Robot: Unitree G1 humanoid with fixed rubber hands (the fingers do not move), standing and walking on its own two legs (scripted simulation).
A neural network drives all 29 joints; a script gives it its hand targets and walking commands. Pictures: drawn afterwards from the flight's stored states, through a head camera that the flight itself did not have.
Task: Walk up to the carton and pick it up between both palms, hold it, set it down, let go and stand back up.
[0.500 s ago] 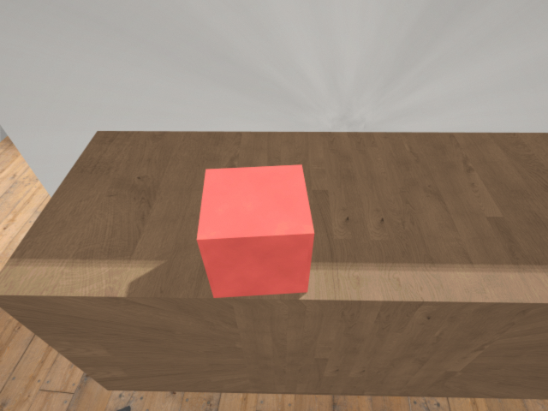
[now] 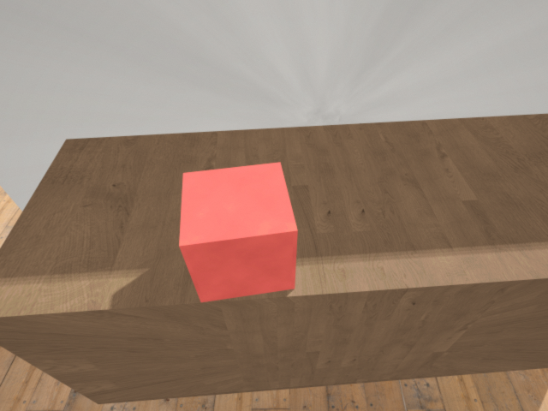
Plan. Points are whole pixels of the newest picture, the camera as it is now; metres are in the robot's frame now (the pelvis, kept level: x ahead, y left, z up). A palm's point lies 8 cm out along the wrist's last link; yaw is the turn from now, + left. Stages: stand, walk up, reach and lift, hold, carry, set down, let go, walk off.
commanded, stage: stand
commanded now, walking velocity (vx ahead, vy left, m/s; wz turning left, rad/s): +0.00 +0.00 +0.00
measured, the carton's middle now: (240, 232) +0.45 +0.06 -0.03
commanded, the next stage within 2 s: none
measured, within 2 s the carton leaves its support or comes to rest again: neither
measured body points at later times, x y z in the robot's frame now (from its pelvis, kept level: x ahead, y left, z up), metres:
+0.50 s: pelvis +0.02 +0.00 +0.00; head +0.02 -0.02 +0.45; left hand +0.06 +0.23 -0.14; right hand +0.01 -0.24 -0.16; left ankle -0.04 +0.10 -0.73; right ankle +0.05 -0.12 -0.73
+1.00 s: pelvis +0.02 +0.02 +0.00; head +0.02 +0.01 +0.45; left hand +0.04 +0.24 -0.15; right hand -0.04 -0.20 -0.17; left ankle -0.04 +0.10 -0.73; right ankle +0.05 -0.12 -0.73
